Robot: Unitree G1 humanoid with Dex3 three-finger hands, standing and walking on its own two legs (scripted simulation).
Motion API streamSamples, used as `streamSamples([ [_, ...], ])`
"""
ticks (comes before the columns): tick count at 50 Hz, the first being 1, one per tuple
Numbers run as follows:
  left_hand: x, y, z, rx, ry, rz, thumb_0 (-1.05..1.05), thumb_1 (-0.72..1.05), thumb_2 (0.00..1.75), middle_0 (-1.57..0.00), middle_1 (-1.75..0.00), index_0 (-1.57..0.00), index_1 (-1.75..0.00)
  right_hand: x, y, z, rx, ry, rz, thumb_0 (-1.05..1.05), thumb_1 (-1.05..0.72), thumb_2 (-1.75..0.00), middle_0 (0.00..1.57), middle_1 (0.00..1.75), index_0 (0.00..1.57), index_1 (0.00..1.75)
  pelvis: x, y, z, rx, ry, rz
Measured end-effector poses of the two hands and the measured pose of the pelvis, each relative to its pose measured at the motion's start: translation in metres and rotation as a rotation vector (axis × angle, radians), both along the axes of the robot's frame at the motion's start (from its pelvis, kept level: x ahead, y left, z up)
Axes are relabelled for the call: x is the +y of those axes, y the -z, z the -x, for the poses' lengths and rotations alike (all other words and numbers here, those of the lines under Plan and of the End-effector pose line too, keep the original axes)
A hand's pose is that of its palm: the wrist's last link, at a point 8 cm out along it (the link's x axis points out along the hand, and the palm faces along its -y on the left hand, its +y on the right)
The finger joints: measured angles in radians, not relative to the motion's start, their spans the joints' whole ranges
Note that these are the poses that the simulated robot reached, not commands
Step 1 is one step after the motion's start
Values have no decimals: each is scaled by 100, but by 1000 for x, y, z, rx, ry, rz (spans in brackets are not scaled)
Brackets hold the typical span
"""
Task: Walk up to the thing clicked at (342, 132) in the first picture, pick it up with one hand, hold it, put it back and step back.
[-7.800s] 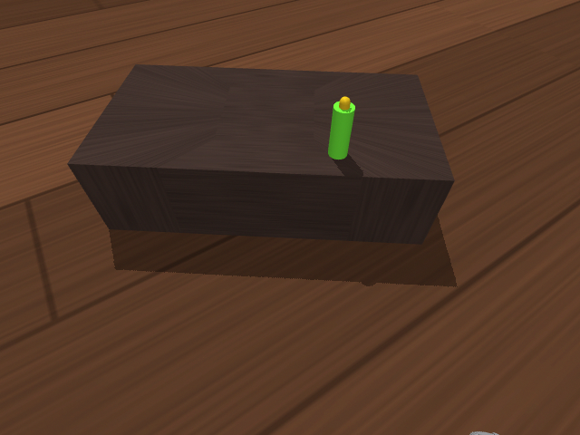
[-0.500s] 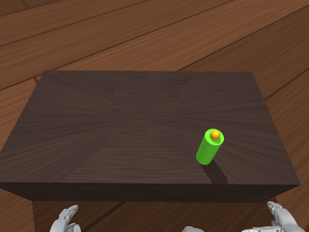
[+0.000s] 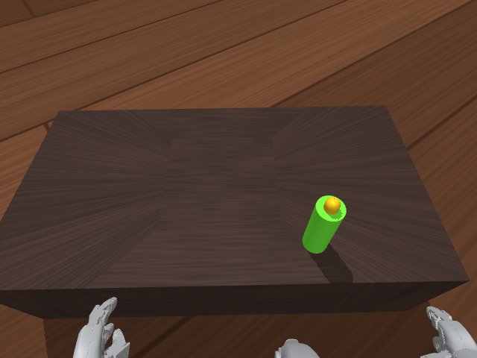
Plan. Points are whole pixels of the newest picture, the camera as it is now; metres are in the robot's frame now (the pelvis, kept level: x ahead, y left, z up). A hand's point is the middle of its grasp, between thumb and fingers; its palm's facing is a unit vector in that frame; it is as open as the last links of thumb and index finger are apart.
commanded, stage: go down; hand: right
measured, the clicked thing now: (323, 223) +0.45 -0.21 -0.23
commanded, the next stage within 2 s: approach in 2.00 s
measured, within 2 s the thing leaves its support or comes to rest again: neither
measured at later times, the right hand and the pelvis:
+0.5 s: hand (424, 353) +0.14 -0.29 -0.09, palm faces +0.08 +0.95 -0.31, open 17.6 cm; pelvis +0.00 +0.00 -0.01, yaw +0 degrees
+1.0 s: hand (449, 275) +0.25 -0.35 -0.03, palm faces +0.18 +0.96 -0.21, open 17.5 cm; pelvis -0.01 -0.01 -0.01, yaw +0 degrees
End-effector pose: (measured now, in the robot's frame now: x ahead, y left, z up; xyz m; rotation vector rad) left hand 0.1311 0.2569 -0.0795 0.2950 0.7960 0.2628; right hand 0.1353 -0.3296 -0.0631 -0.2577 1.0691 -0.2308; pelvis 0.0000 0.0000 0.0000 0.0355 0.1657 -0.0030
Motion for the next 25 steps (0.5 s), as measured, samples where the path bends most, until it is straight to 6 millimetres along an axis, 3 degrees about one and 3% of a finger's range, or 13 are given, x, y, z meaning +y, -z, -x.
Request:
streamSamples([
  [25,-7,1,-5,-75,1,-31,1,89,90,-20,-30,-20,-30,-8,-5,7,-36,3,-6,0,58,-6,3,6,4,6,-4,12,1,22,10,-16],
])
